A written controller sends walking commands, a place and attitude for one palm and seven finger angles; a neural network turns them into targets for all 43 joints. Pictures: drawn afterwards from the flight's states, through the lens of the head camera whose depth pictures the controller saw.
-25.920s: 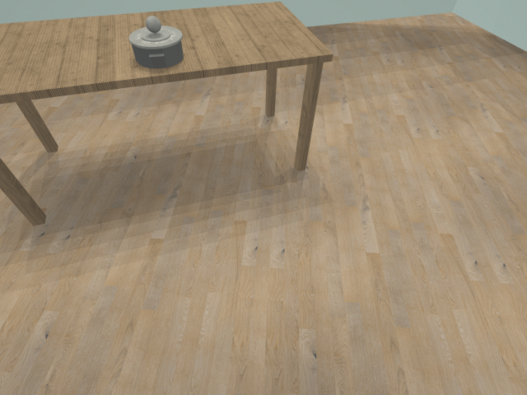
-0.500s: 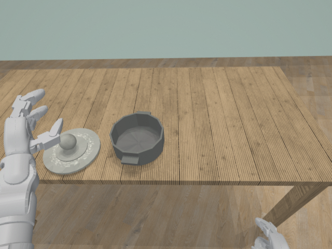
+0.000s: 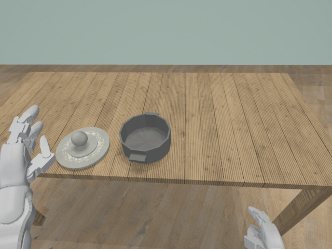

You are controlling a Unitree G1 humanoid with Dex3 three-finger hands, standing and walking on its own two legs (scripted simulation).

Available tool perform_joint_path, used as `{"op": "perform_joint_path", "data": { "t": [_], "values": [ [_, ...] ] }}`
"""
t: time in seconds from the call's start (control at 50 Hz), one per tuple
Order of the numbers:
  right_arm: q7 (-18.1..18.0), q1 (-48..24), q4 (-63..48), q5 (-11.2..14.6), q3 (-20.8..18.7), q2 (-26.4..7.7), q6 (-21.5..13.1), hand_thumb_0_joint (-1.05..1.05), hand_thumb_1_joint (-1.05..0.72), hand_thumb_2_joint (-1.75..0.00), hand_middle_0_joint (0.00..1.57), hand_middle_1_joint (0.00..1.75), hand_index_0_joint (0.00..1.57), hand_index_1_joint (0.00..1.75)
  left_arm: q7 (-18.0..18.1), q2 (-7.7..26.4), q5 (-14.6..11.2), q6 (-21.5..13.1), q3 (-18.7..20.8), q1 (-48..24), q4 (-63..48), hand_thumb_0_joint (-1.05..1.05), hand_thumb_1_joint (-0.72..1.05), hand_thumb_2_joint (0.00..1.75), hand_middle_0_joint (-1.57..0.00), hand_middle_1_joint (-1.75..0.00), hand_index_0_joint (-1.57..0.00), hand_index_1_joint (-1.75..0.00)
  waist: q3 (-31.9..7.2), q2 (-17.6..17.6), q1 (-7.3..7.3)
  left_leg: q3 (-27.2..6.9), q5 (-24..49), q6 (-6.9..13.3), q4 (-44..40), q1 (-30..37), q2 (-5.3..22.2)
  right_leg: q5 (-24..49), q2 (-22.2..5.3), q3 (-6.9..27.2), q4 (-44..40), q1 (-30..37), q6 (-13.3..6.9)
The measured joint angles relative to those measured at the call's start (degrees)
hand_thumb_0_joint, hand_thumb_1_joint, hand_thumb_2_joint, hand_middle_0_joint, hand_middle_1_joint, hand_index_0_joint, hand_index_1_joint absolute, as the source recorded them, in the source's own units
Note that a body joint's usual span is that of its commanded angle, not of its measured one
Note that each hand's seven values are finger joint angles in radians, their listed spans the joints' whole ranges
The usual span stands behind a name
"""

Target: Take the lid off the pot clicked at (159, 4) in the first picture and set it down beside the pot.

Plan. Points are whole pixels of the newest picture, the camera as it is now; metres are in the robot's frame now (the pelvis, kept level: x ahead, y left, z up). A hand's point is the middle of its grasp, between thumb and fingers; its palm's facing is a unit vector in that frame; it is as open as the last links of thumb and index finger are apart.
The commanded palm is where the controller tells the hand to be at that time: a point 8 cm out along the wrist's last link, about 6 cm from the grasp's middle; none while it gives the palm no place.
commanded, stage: draw the hand back to the body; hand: left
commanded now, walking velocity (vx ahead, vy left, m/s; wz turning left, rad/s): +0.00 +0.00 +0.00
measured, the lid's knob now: (79, 138) +0.46 +0.36 -0.05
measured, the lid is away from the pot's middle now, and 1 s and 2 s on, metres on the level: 0.23 0.23 0.23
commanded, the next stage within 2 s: step back with the hand held close in 0.56 s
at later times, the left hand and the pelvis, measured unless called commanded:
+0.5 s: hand (24, 192) +0.17 +0.27 +0.15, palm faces +0.37 -0.86 -0.35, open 7.4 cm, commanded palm +0.12 +0.31 +0.17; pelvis -0.01 +0.03 +0.00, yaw +0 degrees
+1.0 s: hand (20, 195) +0.17 +0.29 +0.13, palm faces +0.21 -0.87 -0.46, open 7.4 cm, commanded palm +0.11 +0.34 +0.17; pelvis -0.02 +0.06 -0.01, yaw -1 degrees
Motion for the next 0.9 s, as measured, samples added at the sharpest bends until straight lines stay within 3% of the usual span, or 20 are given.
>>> {"op": "perform_joint_path", "data": {
  "t": [0.44, 0.68, 0.82, 0.9],
  "values": [
    [0.3, 0.7, -1.1, -1.1, 0.0, 1.0, -1.4, 0.02, -0.91, -0.9, 0.2, 0.3, 0.2, 0.3, 0.0, -0.6, 0.7, -0.5, -2.3, 19.1, -18.2, 0.01, 0.89, 0.89, -0.2, -0.3, -0.2, -0.31, -0.9, -0.4, 1.01, 0.6, 0.2, 1.9, 0.4, 0.2, -1.4, 1.1, -1.4, 0.4, -1.0, 0.8, 2.0],
    [0.2, 0.4, -1.2, -1.5, 0.7, 1.7, -1.9, 0.02, -0.91, -0.9, 0.2, 0.3, 0.2, 0.3, 1.0, -0.7, 1.3, 0.3, -2.3, 19.6, -20.5, 0.01, 0.89, 0.89, -0.2, -0.3, -0.2, -0.31, -0.7, -0.7, 1.66, 0.5, 0.4, 2.8, 0.7, -0.3, -2.2, 1.2, -2.3, 0.2, -0.7, 0.5, 2.9],
    [1.2, -0.1, -3.3, -1.5, 0.5, 1.9, -0.9, 0.02, -0.91, -0.9, 0.2, 0.3, 0.2, 0.3, 0.5, 3.1, 1.9, -4.4, 5.0, 17.0, -22.2, 0.01, 0.89, 0.89, -0.21, -0.3, -0.21, -0.31, 1.0, -1.4, 0.96, 0.4, -0.5, 3.2, 4.5, -5.7, -1.4, 1.5, -1.5, 0.1, 0.8, -3.9, 3.3],
    [1.7, 0.0, -4.6, -1.3, -0.3, 1.0, 0.0, 0.02, -0.91, -0.9, 0.2, 0.3, 0.21, 0.3, -0.4, 1.6, 2.2, -4.9, 3.9, 19.7, -23.9, 0.01, 0.9, 0.89, -0.2, -0.3, -0.2, -0.3, 2.4, -2.3, -0.15, 1.4, -0.4, 4.0, 5.1, -8.1, -1.9, 1.2, -2.2, 0.9, 2.9, -7.2, 4.1]
  ]
}}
